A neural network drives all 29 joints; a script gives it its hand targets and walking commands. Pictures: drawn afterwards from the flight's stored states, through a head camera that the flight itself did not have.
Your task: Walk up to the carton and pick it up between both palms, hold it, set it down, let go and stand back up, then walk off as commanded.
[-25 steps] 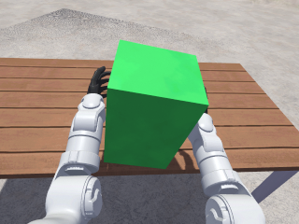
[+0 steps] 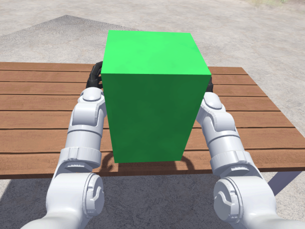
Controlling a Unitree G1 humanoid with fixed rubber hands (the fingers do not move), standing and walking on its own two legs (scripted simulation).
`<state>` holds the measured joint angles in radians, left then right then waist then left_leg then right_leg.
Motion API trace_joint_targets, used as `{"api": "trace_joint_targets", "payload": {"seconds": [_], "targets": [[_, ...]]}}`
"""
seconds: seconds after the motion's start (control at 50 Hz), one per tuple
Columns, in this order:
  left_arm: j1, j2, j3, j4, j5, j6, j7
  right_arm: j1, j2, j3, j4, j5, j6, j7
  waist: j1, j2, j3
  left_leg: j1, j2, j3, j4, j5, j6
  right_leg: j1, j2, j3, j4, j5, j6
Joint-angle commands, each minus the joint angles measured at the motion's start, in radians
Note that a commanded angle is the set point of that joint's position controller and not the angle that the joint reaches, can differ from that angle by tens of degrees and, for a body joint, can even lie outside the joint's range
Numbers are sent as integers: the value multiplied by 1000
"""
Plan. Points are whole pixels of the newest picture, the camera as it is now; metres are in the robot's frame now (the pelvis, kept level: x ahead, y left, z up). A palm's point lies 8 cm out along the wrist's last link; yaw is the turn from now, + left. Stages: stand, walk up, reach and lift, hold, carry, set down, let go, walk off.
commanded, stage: reach and lift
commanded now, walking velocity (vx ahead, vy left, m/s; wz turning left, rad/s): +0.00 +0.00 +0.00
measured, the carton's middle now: (149, 103) +0.39 +0.01 +0.19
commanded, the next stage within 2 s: hold in 1.06 s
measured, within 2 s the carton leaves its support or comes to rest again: neither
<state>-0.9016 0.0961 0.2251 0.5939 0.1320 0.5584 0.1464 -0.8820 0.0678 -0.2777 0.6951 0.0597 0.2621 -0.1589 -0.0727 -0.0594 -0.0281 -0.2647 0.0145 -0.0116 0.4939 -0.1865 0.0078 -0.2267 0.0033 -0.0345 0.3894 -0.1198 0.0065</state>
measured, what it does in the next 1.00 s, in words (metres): stands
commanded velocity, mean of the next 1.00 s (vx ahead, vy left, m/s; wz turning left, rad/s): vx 0.00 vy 0.00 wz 0.00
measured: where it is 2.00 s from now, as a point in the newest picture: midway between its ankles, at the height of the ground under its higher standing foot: outside the picture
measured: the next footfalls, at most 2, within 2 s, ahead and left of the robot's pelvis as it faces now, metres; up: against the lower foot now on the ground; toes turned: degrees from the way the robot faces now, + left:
none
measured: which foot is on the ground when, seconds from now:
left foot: down 0.00-1.00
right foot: down 0.00-1.00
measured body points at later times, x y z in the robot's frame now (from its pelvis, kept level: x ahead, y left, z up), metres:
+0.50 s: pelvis +0.00 +0.00 +0.00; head -0.02 +0.04 +0.45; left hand +0.43 +0.15 +0.22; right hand +0.42 -0.13 +0.23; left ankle +0.05 +0.11 -0.74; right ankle +0.06 -0.13 -0.74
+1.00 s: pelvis +0.00 +0.00 +0.00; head -0.03 +0.03 +0.45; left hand +0.43 +0.15 +0.24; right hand +0.42 -0.13 +0.25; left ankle +0.05 +0.11 -0.74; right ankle +0.06 -0.13 -0.74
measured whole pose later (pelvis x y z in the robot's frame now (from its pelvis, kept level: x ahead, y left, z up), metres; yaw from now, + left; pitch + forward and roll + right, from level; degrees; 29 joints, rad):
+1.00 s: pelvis +0.00 +0.00 +0.00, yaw +0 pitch -2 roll -2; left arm -0.98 0.11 0.23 0.52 0.09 0.76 0.19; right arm -1.01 0.00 -0.28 0.70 0.19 0.46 -0.18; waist -0.07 -0.05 -0.05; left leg -0.26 0.02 -0.01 0.49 -0.19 0.01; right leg -0.23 0.01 -0.03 0.39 -0.12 0.01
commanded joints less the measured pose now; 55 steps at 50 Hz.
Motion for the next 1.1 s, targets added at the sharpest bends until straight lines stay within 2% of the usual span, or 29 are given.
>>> {"api": "trace_joint_targets", "payload": {"seconds": [0.0, 0.1, 0.12, 0.16, 0.2, 0.26, 0.32, 0.34, 0.42, 0.54, 0.62, 0.68, 0.72, 0.8, 0.88, 1.04, 1.08], "targets": [[-1050, -798, -477, -310, -182, -35, -117, -1065, 481, 451, -103, 127, -21, 134, -53, 209, -680, 345, -21, -22, -150, 167, -46, 166, 60, -32, -82, 37, -9], [-1052, -791, -476, -340, -195, -4, -109, -1086, 476, 481, -136, 170, 13, 130, -45, 209, -695, 352, -24, -25, -133, 203, -50, 172, 65, -29, -77, 72, -5], [-1072, -797, -485, -350, -200, 1, -108, -1093, 478, 483, -142, 173, 18, 130, -56, 209, -705, 354, -23, -31, -132, 199, -51, 171, 64, -30, -74, 66, -5], [-1098, -786, -496, -389, -218, 4, -103, -1104, 486, 497, -158, 193, 31, 127, -55, 220, -724, 361, -24, -31, -120, 220, -56, 172, 65, -27, -69, 93, -4], [-1109, -787, -503, -406, -228, 12, -97, -1128, 495, 517, -196, 209, 42, 127, -45, 218, -761, 366, -25, -31, -114, 223, -54, 170, 68, -22, -67, 92, -2], [-1094, -782, -494, -371, -227, 33, -95, -1125, 485, 512, -181, 218, 71, 120, -53, 204, -718, 331, -26, -33, -121, 183, -47, 166, 66, -17, -69, 78, -2], [-1141, -786, -518, -418, -256, 34, -90, -1159, 499, 518, -222, 237, 83, 118, -58, 221, -770, 335, -27, -36, -109, 198, -53, 165, 71, -15, -56, 92, -2], [-1142, -785, -520, -419, -255, 39, -84, -1154, 498, 521, -207, 244, 94, 117, -54, 230, -760, 333, -25, -36, -109, 201, -56, 156, 69, -14, -59, 89, -4], [-1162, -776, -512, -405, -263, 48, -83, -1140, 496, 503, -175, 250, 123, 115, -69, 228, -747, 308, -24, -41, -114, 154, -55, 142, 68, -6, -58, 71, -4], [-1186, -772, -508, -425, -274, 59, -81, -1157, 501, 504, -192, 272, 147, 113, -59, 245, -785, 304, -24, -43, -106, 166, -58, 142, 71, 1, -52, 83, -5], [-1197, -765, -495, -405, -279, 69, -84, -1147, 490, 490, -154, 276, 172, 111, -68, 245, -755, 285, -24, -44, -113, 144, -58, 134, 70, 3, -54, 72, -4], [-1214, -764, -489, -415, -280, 75, -84, -1170, 493, 497, -167, 287, 180, 111, -59, 244, -773, 284, -21, -42, -113, 152, -59, 144, 74, 5, -53, 66, -6], [-1222, -768, -498, -423, -289, 77, -83, -1164, 494, 492, -160, 296, 187, 111, -70, 254, -766, 279, -21, -46, -112, 157, -64, 135, 74, 8, -50, 69, -6], [-1222, -765, -482, -392, -290, 85, -83, -1190, 496, 490, -162, 298, 198, 112, -55, 238, -759, 261, -19, -44, -118, 119, -55, 126, 73, 13, -53, 46, -6], [-1242, -749, -458, -392, -283, 89, -85, -1183, 498, 488, -132, 302, 212, 110, -53, 231, -729, 245, -19, -41, -125, 111, -53, 133, 72, 15, -55, 45, -5], [-1242, -740, -457, -394, -294, 107, -92, -1205, 502, 508, -166, 334, 240, 99, -56, 219, -754, 233, -26, -36, -124, 105, -46, 158, 71, 25, -54, 69, -1], [-1245, -740, -453, -414, -293, 113, -91, -1221, 508, 517, -191, 344, 246, 96, -47, 228, -778, 242, -28, -34, -119, 131, -48, 167, 74, 26, -52, 87, -1]]}}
